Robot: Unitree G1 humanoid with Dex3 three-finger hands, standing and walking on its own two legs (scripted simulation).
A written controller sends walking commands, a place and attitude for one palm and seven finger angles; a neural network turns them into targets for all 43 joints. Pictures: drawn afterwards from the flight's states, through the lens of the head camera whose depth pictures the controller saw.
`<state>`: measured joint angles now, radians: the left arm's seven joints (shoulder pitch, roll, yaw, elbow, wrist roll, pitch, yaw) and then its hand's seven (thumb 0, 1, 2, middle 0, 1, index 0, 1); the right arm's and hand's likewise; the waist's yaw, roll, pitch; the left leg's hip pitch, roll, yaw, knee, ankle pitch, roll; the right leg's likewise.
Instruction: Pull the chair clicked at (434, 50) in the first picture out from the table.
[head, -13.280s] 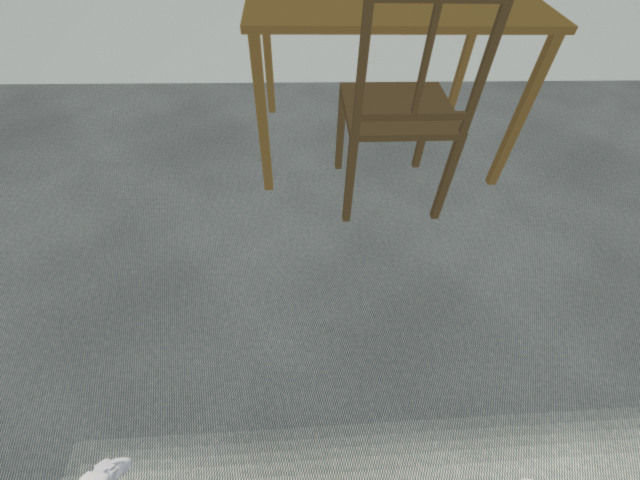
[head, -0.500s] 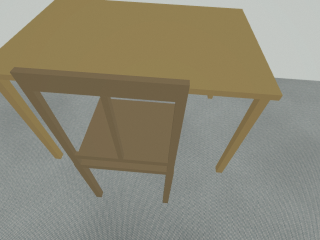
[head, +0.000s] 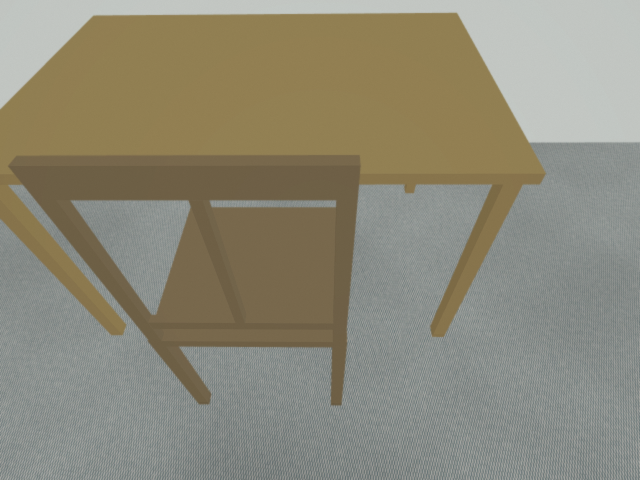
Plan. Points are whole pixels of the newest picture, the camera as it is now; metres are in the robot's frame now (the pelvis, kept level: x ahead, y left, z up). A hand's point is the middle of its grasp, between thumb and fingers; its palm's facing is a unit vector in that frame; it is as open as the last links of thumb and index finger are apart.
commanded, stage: come to a stop and stand still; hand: left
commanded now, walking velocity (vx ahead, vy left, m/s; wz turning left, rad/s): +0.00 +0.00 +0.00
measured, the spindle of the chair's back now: (223, 269) +0.45 +0.18 -0.06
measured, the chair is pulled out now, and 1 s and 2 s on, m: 0.00 0.00 0.00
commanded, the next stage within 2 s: look again from close up in 0.40 s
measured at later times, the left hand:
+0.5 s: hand out of the picture -0.03 +0.13 -0.17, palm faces +0.05 -0.99 -0.16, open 7.3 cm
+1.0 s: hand out of the picture -0.02 +0.20 -0.17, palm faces +0.04 -0.98 -0.19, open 7.4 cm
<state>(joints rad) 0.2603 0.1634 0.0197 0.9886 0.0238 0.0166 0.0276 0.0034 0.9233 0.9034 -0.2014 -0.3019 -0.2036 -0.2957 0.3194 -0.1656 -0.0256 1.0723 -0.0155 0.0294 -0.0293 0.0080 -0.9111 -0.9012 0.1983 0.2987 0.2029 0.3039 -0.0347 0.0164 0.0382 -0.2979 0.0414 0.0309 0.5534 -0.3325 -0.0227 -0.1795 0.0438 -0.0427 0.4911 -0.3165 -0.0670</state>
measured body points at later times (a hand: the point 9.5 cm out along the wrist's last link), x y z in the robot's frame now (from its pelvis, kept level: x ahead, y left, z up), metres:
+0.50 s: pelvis +0.01 -0.02 +0.01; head +0.02 -0.03 +0.46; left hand -0.03 +0.18 -0.15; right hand +0.01 -0.24 -0.16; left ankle +0.00 +0.12 -0.74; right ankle -0.03 -0.07 -0.74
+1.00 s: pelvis -0.03 +0.03 +0.00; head -0.02 +0.04 +0.45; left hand -0.02 +0.25 -0.16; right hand -0.02 -0.19 -0.15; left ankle +0.00 +0.11 -0.74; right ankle -0.03 -0.07 -0.74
